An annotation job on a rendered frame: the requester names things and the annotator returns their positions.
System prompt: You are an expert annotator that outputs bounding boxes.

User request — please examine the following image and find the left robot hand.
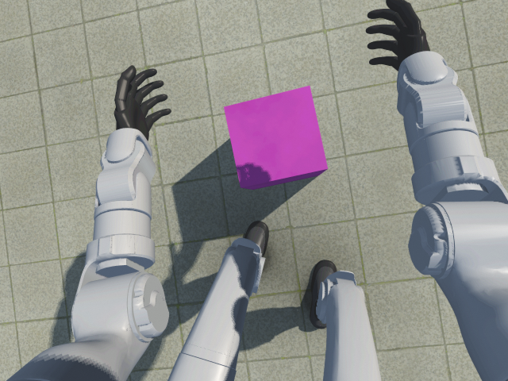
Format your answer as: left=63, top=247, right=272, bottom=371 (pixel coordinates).
left=114, top=65, right=171, bottom=141

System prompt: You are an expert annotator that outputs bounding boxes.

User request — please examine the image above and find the carton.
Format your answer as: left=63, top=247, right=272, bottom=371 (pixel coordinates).
left=224, top=86, right=328, bottom=190

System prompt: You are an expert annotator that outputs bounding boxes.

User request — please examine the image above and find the right robot foot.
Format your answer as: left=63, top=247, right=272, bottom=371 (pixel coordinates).
left=310, top=260, right=337, bottom=329

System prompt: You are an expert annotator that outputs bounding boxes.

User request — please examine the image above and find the robot right thigh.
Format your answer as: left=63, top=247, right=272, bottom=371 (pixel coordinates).
left=317, top=278, right=382, bottom=381

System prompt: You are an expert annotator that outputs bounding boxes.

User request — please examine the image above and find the left robot upper arm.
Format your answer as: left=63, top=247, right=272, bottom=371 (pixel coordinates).
left=6, top=271, right=169, bottom=381

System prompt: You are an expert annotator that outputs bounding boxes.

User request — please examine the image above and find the right robot upper arm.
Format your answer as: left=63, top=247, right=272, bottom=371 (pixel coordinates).
left=408, top=201, right=508, bottom=381

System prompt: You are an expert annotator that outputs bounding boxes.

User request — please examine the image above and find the left robot forearm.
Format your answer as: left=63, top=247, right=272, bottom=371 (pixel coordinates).
left=71, top=128, right=156, bottom=336

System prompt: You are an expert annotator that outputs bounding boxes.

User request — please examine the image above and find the right robot hand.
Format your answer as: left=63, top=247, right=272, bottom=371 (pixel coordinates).
left=366, top=0, right=430, bottom=71

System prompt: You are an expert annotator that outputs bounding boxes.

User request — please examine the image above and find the right robot forearm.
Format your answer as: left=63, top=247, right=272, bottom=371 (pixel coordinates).
left=397, top=51, right=508, bottom=205

